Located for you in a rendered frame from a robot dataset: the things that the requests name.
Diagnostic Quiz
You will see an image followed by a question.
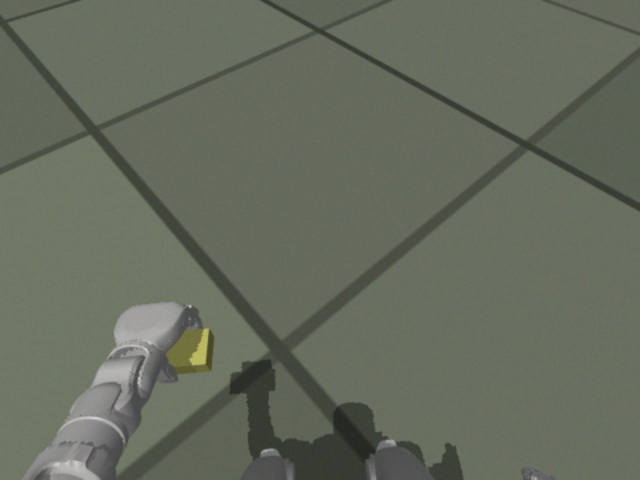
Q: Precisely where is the left robot arm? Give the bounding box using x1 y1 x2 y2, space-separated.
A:
22 341 163 480

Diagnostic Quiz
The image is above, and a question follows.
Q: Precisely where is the left robot hand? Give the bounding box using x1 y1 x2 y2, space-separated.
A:
114 301 203 383

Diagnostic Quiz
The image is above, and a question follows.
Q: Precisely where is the small box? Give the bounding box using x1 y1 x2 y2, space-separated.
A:
165 328 214 374

